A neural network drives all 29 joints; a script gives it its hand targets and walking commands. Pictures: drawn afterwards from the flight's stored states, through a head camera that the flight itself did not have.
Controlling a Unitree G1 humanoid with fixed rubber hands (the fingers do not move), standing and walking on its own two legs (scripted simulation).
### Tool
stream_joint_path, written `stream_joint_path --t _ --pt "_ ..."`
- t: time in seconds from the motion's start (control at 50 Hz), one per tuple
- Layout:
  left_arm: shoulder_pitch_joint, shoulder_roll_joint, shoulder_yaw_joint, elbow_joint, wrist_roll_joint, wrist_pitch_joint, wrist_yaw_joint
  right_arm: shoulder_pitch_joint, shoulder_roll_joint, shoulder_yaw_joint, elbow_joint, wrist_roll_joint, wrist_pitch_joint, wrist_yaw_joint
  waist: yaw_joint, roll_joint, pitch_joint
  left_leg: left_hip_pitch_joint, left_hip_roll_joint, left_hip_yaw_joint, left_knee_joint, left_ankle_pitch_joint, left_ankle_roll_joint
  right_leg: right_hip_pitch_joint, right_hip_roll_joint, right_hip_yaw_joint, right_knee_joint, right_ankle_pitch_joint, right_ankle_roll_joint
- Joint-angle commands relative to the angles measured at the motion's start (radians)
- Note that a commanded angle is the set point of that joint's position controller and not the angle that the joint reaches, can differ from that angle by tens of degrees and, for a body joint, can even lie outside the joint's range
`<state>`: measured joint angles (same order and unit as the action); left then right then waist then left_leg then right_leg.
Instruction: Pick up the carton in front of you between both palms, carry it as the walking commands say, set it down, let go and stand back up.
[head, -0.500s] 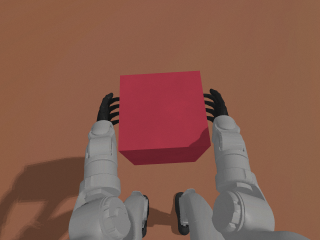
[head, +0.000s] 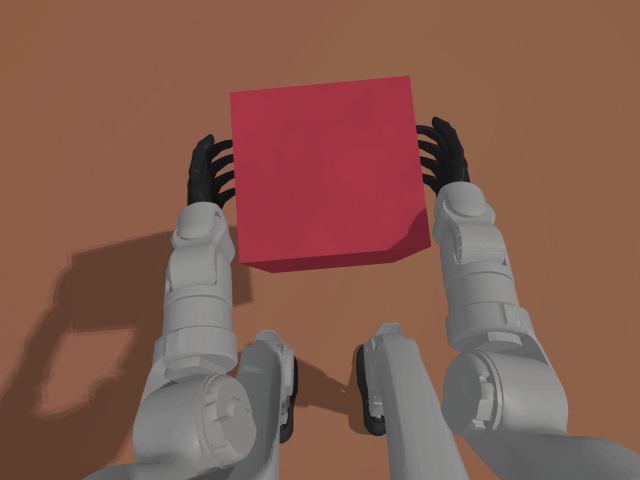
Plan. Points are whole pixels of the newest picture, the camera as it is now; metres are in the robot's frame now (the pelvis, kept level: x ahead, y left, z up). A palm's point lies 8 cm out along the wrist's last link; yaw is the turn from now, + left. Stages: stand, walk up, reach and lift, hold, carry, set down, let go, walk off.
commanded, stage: set down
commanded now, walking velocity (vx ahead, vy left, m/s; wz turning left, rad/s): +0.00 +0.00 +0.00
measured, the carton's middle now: (327, 193) +0.46 -0.01 -0.16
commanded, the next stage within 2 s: none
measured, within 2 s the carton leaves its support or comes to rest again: rests again in 1.26 s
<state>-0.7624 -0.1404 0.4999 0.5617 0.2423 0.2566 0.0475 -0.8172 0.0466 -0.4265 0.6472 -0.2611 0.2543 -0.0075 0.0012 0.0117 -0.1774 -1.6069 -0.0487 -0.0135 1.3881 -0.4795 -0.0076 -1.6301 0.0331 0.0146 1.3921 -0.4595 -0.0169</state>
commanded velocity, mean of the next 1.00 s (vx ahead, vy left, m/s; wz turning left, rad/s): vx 0.00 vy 0.00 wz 0.00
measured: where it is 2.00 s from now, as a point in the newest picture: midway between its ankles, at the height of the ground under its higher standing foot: (327, 408)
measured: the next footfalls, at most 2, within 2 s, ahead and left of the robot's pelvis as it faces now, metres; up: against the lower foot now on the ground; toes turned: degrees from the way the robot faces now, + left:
none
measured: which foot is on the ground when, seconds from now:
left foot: down 0.00-1.00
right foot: down 0.00-1.00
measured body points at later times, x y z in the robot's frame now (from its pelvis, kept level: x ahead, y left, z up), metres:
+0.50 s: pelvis -0.04 +0.00 -0.13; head +0.28 -0.03 +0.19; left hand +0.48 +0.13 -0.24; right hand +0.50 -0.17 -0.24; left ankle +0.06 +0.12 -0.57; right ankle +0.07 -0.11 -0.57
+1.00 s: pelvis -0.03 -0.01 -0.22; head +0.34 -0.04 +0.03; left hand +0.52 +0.13 -0.38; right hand +0.54 -0.17 -0.39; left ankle +0.06 +0.12 -0.57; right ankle +0.07 -0.11 -0.57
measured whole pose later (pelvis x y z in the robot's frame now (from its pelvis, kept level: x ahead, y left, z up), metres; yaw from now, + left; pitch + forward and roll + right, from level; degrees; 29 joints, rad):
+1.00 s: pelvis -0.03 -0.01 -0.22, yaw +2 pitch +40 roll +4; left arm -1.36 0.11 0.38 0.78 -0.03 0.25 0.19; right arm -1.46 -0.31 -0.16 0.92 -0.02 0.27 -0.08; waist 0.00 0.04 0.29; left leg -2.23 -0.07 0.02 2.14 -0.63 -0.05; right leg -2.28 0.04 0.01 2.16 -0.59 -0.03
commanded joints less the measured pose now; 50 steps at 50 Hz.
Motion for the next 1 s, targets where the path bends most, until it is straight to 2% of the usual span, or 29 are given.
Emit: stream_joint_path --t 0.0,0.26,0.4,0.52,0.82,0.92,0.98 --pt "-0.595 -0.869 -0.546 0.074 -0.104 -0.024 -0.178 -0.526 0.877 0.489 0.077 0.101 -0.023 0.208 -0.007 -0.026 -0.804 0.299 -0.135 0.006 -0.040 0.319 -0.033 0.438 0.125 0.019 -0.041 0.360 0.024" --pt "-0.890 -0.797 -0.557 0.032 -0.170 -0.003 -0.115 -0.791 0.803 0.505 0.088 0.167 0.009 0.184 -0.006 -0.044 -0.978 0.168 -0.145 0.054 0.182 0.223 -0.040 0.298 0.136 -0.015 0.168 0.265 0.038" --pt "-1.014 -0.759 -0.497 0.065 -0.167 0.016 -0.120 -0.898 0.762 0.457 0.149 0.162 0.032 0.200 -0.004 -0.055 -0.924 0.071 -0.137 0.066 0.274 0.171 -0.033 0.198 0.127 -0.024 0.253 0.205 0.035" --pt "-1.093 -0.715 -0.466 0.085 -0.175 0.013 -0.132 -0.967 0.721 0.439 0.185 0.166 0.031 0.214 -0.002 -0.062 -0.887 -0.015 -0.128 0.077 0.358 0.159 -0.028 0.142 0.116 -0.025 0.334 0.204 0.032" --pt "-1.275 -0.587 -0.553 0.073 -0.318 -0.035 -0.133 -1.141 0.602 0.569 0.179 0.310 -0.009 0.205 0.007 -0.092 -0.910 -0.107 -0.103 0.108 0.585 0.228 -0.034 0.220 0.078 -0.007 0.553 0.347 0.030" --pt "-1.284 -0.625 -0.597 0.075 -0.393 -0.050 -0.123 -1.222 0.603 0.636 0.099 0.379 -0.026 0.198 -0.005 -0.121 -1.019 -0.077 -0.107 0.108 0.642 0.318 -0.027 0.320 0.071 -0.008 0.614 0.487 0.029" --pt "-1.249 -0.636 -0.587 0.113 -0.390 -0.045 -0.131 -1.170 0.623 0.637 0.132 0.378 -0.023 0.204 -0.001 -0.144 -0.985 -0.187 -0.106 0.108 0.651 0.305 -0.029 0.385 0.065 0.007 0.644 0.555 0.024"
